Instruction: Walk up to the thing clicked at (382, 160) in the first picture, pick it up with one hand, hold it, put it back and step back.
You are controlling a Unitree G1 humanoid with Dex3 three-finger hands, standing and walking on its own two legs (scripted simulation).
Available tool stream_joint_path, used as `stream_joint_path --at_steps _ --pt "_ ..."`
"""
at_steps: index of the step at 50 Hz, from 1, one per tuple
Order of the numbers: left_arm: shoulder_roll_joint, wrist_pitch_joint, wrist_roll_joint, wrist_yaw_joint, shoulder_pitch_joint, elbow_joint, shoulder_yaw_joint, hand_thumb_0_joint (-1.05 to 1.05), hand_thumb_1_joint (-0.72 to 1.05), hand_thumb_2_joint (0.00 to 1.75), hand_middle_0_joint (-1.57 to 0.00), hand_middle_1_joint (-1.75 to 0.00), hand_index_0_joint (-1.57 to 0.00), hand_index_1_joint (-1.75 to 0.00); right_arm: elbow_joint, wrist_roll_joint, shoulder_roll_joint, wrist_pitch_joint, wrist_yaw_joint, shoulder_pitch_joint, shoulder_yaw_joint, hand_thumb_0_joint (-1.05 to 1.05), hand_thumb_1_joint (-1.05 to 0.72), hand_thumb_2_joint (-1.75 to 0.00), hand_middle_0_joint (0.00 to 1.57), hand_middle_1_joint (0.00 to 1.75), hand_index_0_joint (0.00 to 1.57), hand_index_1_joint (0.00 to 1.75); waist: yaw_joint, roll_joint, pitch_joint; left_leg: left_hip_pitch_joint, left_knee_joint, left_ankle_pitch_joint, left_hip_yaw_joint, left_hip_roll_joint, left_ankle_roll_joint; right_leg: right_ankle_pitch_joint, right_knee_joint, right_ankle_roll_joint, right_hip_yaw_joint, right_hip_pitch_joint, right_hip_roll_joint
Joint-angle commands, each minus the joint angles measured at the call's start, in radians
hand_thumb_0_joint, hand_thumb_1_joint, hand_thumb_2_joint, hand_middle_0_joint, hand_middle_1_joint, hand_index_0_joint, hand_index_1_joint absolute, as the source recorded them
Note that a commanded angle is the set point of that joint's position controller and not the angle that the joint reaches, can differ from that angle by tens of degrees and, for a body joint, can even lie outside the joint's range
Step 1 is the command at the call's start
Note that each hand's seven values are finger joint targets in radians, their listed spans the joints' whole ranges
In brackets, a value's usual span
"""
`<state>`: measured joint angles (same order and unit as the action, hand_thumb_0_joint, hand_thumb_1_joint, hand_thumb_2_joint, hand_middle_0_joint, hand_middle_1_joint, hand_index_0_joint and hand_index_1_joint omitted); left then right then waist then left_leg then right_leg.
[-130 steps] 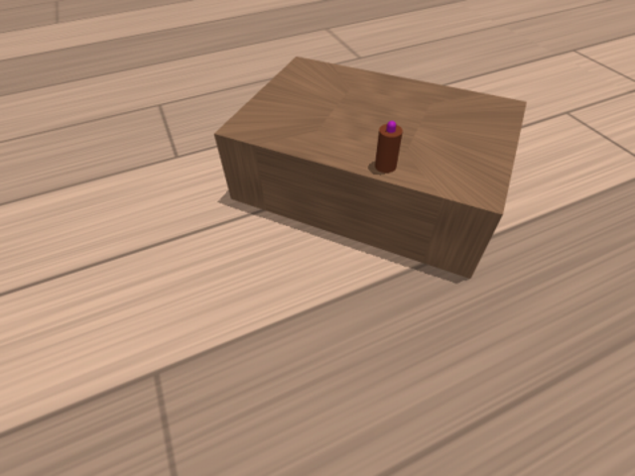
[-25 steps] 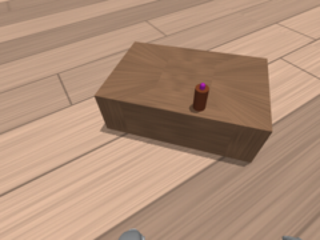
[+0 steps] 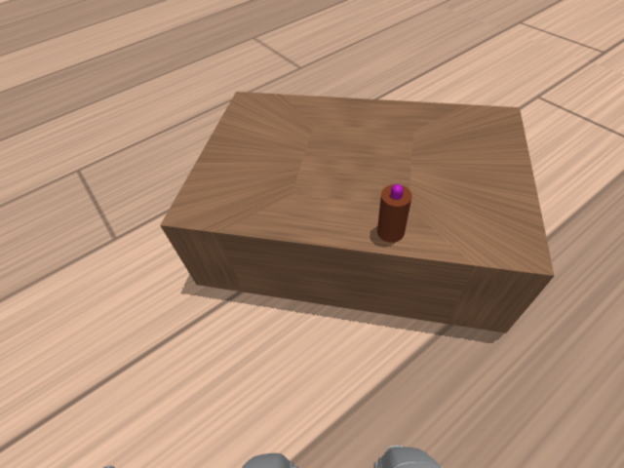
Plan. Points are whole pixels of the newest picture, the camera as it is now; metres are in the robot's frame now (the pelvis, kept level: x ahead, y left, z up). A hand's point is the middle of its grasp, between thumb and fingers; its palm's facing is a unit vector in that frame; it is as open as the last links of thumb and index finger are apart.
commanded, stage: walk up
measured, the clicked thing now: (394, 210) +0.73 -0.20 -0.30
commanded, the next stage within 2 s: stand in 1.34 s
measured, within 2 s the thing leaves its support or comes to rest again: neither
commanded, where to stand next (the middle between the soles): +0.10 +0.01 m, yaw +0 degrees
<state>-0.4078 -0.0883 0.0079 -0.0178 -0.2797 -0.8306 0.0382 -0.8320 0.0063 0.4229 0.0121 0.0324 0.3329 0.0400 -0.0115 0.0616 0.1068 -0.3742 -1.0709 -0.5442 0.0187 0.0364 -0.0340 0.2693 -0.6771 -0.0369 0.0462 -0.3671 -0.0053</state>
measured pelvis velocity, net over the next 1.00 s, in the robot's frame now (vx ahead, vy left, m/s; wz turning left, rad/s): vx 0.05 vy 0.03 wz -0.02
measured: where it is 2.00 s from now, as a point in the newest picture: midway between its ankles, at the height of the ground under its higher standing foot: outside the picture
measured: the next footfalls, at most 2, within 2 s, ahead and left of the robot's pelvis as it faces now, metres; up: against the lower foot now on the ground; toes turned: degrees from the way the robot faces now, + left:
left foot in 0.18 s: +0.13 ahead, +0.17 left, +0.00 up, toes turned +2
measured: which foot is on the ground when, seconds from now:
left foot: up 0.00-0.16, down 0.18-1.00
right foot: down 0.00-1.00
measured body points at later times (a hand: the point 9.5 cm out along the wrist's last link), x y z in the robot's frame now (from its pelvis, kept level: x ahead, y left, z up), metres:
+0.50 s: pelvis +0.05 +0.04 +0.01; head +0.07 +0.06 +0.45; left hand +0.12 +0.35 -0.13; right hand +0.16 -0.26 -0.10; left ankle +0.09 +0.17 -0.72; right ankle +0.05 -0.10 -0.72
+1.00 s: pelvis +0.05 +0.03 +0.03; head +0.06 +0.03 +0.48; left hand +0.13 +0.33 -0.10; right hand +0.13 -0.27 -0.10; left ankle +0.09 +0.17 -0.72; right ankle +0.05 -0.10 -0.72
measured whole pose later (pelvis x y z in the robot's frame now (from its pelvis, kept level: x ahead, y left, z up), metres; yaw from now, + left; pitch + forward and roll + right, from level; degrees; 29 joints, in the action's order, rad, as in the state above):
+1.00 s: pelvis +0.05 +0.03 +0.03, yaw -1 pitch -3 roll +0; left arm -0.34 0.00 0.01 -0.02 -0.08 -1.18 0.01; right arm -1.17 0.00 0.37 -0.01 0.02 0.06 0.00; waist 0.00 0.02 0.06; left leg -0.17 -0.35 -0.13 0.03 0.06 0.03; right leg 0.18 -0.34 0.02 0.00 -0.12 -0.02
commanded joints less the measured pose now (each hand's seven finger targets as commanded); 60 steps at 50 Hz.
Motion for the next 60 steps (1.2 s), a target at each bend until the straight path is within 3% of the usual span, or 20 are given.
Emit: stream_joint_path --at_steps 1,4,5,7,8,9,10,11,13,14,15,16,17,20,26,31,40,47,55,60 --pt "-0.286 -0.009 -0.003 0.038 -0.053 0.056 0.075 0.0 0.9 0.9 -0.2 -0.3 -0.2 -0.3 0.055 -0.004 0.189 -0.04 -0.021 0.075 0.063 0.0 -0.9 -0.9 0.2 0.3 0.2 0.3 0.009 -0.199 -0.086 -0.14 0.047 0.066 -0.049 0.054 0.012 -0.36 0.226 -0.219 -0.302 0.138 -0.269" --pt "-0.26 0.0 0.01 0.037 -0.007 0.063 0.057 0.0 0.9 0.9 -0.2 -0.3 -0.2 -0.3 0.033 -0.01 0.144 -0.042 -0.02 0.051 0.055 0.0 -0.9 -0.9 0.2 0.3 0.2 0.3 0.007 -0.258 -0.133 0.022 0.262 0.139 0.003 0.026 0.024 -0.534 0.147 -0.192 -0.187 0.055 -0.224" --pt "-0.258 0.008 0.005 0.037 0.015 0.059 0.053 0.0 0.9 0.9 -0.2 -0.3 -0.2 -0.3 0.015 -0.01 0.145 -0.045 -0.024 0.045 0.057 0.0 -0.9 -0.9 0.2 0.3 0.2 0.3 0.002 -0.248 -0.15 0.086 0.319 0.203 0.024 0.008 0.027 -0.524 0.097 -0.178 -0.162 0.022 -0.208" --pt "-0.233 0.028 -0.01 0.037 0.065 0.064 0.039 0.0 0.9 0.9 -0.2 -0.3 -0.2 -0.3 -0.013 -0.007 0.15 -0.054 -0.034 0.055 0.064 0.0 -0.9 -0.9 0.2 0.3 0.2 0.3 -0.034 -0.184 -0.157 0.199 0.48 0.39 0.05 -0.026 0.013 -0.338 0.001 -0.117 -0.131 -0.052 -0.166" --pt "-0.195 0.036 -0.015 0.035 0.065 0.066 0.025 0.0 0.9 0.9 -0.2 -0.3 -0.2 -0.3 -0.013 0.002 0.182 -0.061 -0.04 0.039 0.069 0.0 -0.9 -0.9 0.2 0.3 0.2 0.3 -0.031 -0.119 -0.16 0.229 0.537 0.441 -0.04 0.038 -0.008 -0.209 -0.05 -0.069 -0.114 -0.1 -0.128" --pt "-0.145 0.046 -0.023 0.033 0.033 0.061 0.01 0.0 0.9 0.9 -0.2 -0.3 -0.2 -0.3 0.011 0.016 0.24 -0.07 -0.043 -0.02 0.074 0.0 -0.9 -0.9 0.2 0.3 0.2 0.3 0.0 0.022 -0.167 0.22 0.608 0.452 -0.288 0.202 -0.067 -0.047 -0.137 -0.009 -0.082 -0.158 -0.043" --pt "-0.181 0.062 -0.023 0.041 -0.001 0.027 0.02 0.0 0.9 0.9 -0.2 -0.3 -0.2 -0.3 0.031 -0.004 0.294 -0.072 -0.042 -0.088 0.075 0.0 -0.9 -0.9 0.2 0.3 0.2 0.3 0.017 0.081 -0.172 0.096 0.653 0.434 -0.434 0.353 -0.196 0.241 -0.197 0.013 -0.05 -0.054 -0.004" --pt "-0.219 0.068 -0.018 0.044 0.027 -0.011 0.034 0.0 0.9 0.9 -0.2 -0.3 -0.2 -0.3 0.021 -0.005 0.284 -0.069 -0.04 -0.133 0.072 0.0 -0.9 -0.9 0.2 0.3 0.2 0.3 0.02 0.054 -0.124 -0.007 0.648 0.411 -0.42 0.333 -0.217 0.299 -0.24 0.012 -0.079 0.018 -0.026" --pt "-0.194 0.061 -0.016 0.039 -0.016 -0.055 0.033 0.0 0.9 0.9 -0.2 -0.3 -0.2 -0.3 0.013 -0.007 0.245 -0.063 -0.045 -0.225 0.049 0.0 -0.9 -0.9 0.2 0.3 0.2 0.3 0.071 0.068 -0.117 -0.008 0.559 0.427 -0.236 0.216 -0.125 0.088 -0.046 -0.005 -0.06 0.082 -0.042" --pt "-0.208 0.053 -0.011 0.038 -0.014 -0.074 0.037 0.0 0.9 0.9 -0.2 -0.3 -0.2 -0.3 0.002 -0.009 0.231 -0.059 -0.043 -0.228 0.043 0.0 -0.9 -0.9 0.2 0.3 0.2 0.3 0.064 0.074 -0.122 -0.011 0.496 0.497 -0.176 0.17 -0.076 -0.078 0.036 -0.009 -0.074 0.12 -0.054" --pt "-0.238 0.046 -0.005 0.037 0.005 -0.077 0.044 0.0 0.9 0.9 -0.2 -0.3 -0.2 -0.3 -0.008 -0.017 0.203 -0.058 -0.042 -0.205 0.032 0.0 -0.9 -0.9 0.2 0.3 0.2 0.3 0.05 0.04 -0.141 -0.015 0.446 0.504 -0.138 0.134 -0.038 -0.167 0.082 -0.028 -0.153 0.144 -0.102" --pt "-0.255 0.045 -0.005 0.031 0.072 -0.068 0.041 0.0 0.9 0.9 -0.2 -0.3 -0.2 -0.3 -0.025 -0.022 0.183 -0.055 -0.042 -0.189 0.027 0.0 -0.9 -0.9 0.2 0.3 0.2 0.3 0.01 -0.005 -0.142 0.033 0.466 0.4 -0.106 0.084 -0.015 -0.16 0.098 -0.055 -0.209 0.076 -0.131" --pt "-0.243 0.05 -0.009 0.027 0.12 -0.067 0.032 0.0 0.9 0.9 -0.2 -0.3 -0.2 -0.3 -0.052 -0.02 0.183 -0.054 -0.043 -0.172 0.028 0.0 -0.9 -0.9 0.2 0.3 0.2 0.3 -0.008 -0.02 -0.148 0.128 0.511 0.349 -0.11 0.084 -0.011 -0.129 0.092 -0.053 -0.205 0.012 -0.132" --pt "-0.195 0.059 -0.014 0.027 0.111 -0.114 0.008 0.0 0.9 0.9 -0.2 -0.3 -0.2 -0.3 -0.08 -0.012 0.208 -0.062 -0.04 -0.252 0.022 0.0 -0.9 -0.9 0.2 0.3 0.2 0.3 0.032 0.037 -0.168 0.091 0.577 0.405 -0.173 0.152 -0.049 -0.116 0.079 -0.006 -0.106 0.125 -0.073" --pt "-0.183 0.063 -0.021 0.021 0.166 -0.177 -0.003 0.0 0.9 0.9 -0.2 -0.3 -0.2 -0.3 -0.143 -0.015 0.185 -0.061 -0.04 -0.303 0.002 0.0 -0.9 -0.9 0.2 0.3 0.2 0.3 0.027 0.025 -0.158 0.136 0.65 0.433 -0.138 0.133 -0.023 -0.147 0.161 0.0 -0.114 0.17 -0.088" --pt "-0.176 0.063 -0.013 0.016 0.197 -0.236 -0.007 0.0 0.9 0.9 -0.2 -0.3 -0.2 -0.3 -0.182 -0.018 0.17 -0.052 -0.033 -0.355 -0.005 0.0 -0.9 -0.9 0.2 0.3 0.2 0.3 0.023 -0.029 -0.12 0.164 0.707 0.285 -0.118 0.112 -0.004 -0.067 0.285 0.002 -0.139 0.154 -0.108" --pt "-0.164 0.061 -0.011 0.012 0.26 -0.286 0.003 0.0 0.9 0.9 -0.2 -0.3 -0.2 -0.3 -0.259 -0.013 0.145 -0.049 -0.028 -0.352 -0.01 0.0 -0.9 -0.9 0.2 0.3 0.2 0.3 0.012 -0.1 -0.123 0.249 0.76 0.37 -0.079 0.09 0.026 -0.082 0.412 0.017 -0.152 0.172 -0.131" --pt "-0.158 0.065 -0.007 0.014 0.261 -0.293 0.012 0.0 0.9 0.9 -0.2 -0.3 -0.2 -0.3 -0.277 -0.009 0.148 -0.051 -0.032 -0.343 -0.008 0.0 -0.9 -0.9 0.2 0.3 0.2 0.3 0.014 -0.079 -0.16 0.27 0.773 0.452 -0.069 0.102 0.03 -0.165 0.413 0.024 -0.127 0.233 -0.129" --pt "-0.147 0.075 -0.005 0.012 0.263 -0.29 0.013 0.0 0.9 0.9 -0.2 -0.3 -0.2 -0.3 -0.282 -0.003 0.146 -0.051 -0.035 -0.329 -0.007 0.0 -0.9 -0.9 0.2 0.3 0.2 0.3 0.012 -0.054 -0.121 0.22 0.812 0.339 -0.085 0.104 0.028 -0.093 0.417 0.021 -0.125 0.216 -0.117" --pt "-0.145 0.074 -0.003 0.01 0.26 -0.289 0.015 0.0 0.9 0.9 -0.2 -0.3 -0.2 -0.3 -0.278 -0.003 0.145 -0.054 -0.035 -0.321 -0.007 0.0 -0.9 -0.9 0.2 0.3 0.2 0.3 0.012 -0.051 -0.135 0.223 0.81 0.365 -0.086 0.102 0.027 -0.13 0.409 0.024 -0.124 0.236 -0.12"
